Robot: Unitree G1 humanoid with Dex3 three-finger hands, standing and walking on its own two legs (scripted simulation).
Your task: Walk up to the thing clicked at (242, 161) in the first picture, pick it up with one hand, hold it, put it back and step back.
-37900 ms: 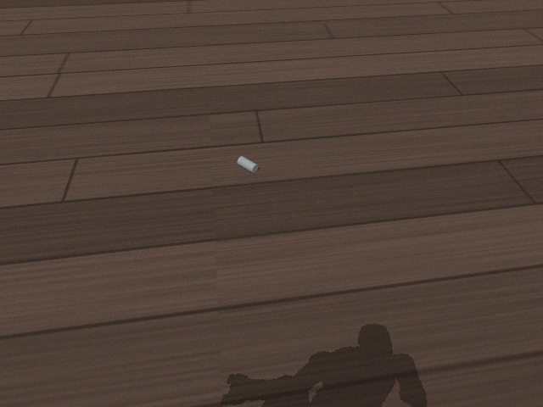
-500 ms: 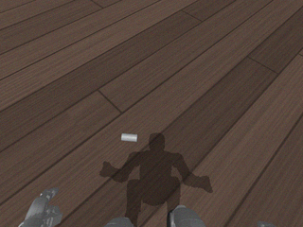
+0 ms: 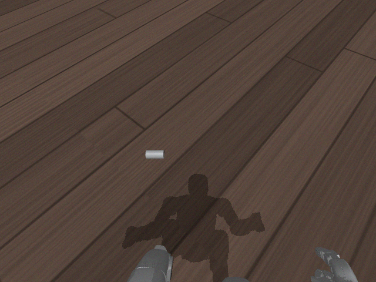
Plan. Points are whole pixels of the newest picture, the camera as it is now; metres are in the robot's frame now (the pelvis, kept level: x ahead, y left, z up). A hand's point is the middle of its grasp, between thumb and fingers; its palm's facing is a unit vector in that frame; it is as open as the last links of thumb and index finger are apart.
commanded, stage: step back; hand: left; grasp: from above
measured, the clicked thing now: (155, 154) +0.81 +0.25 -0.73
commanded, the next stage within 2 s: stand in 1.80 s
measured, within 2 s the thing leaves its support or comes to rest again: neither
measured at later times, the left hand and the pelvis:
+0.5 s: hand out of the picture -0.06 +0.25 -0.14, palm faces +0.08 -0.94 -0.34, open 7.4 cm; pelvis -0.17 -0.02 +0.01, yaw +5 degrees
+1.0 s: hand out of the picture -0.25 +0.27 -0.13, palm faces +0.11 -0.89 -0.45, open 7.4 cm; pelvis -0.28 -0.03 +0.00, yaw +5 degrees
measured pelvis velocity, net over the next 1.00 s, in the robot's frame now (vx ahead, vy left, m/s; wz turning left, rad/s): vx -0.28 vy -0.03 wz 0.09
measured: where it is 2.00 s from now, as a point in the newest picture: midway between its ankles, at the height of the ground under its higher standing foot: outside the picture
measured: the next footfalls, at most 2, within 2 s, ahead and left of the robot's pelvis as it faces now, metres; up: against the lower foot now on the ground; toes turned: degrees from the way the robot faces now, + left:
left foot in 0.30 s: -0.09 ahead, +0.11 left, +0.00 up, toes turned +3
right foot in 0.64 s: -0.22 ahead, -0.17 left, +0.00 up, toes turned +3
